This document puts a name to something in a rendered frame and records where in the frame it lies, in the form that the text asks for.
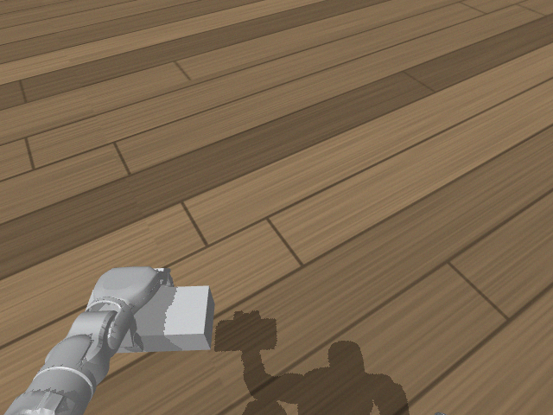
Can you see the carton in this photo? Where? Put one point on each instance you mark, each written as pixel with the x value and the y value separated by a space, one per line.
pixel 175 319

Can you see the left robot hand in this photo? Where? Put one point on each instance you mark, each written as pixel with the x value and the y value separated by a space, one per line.
pixel 135 286

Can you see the left robot arm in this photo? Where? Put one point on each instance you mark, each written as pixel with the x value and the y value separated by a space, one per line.
pixel 75 366

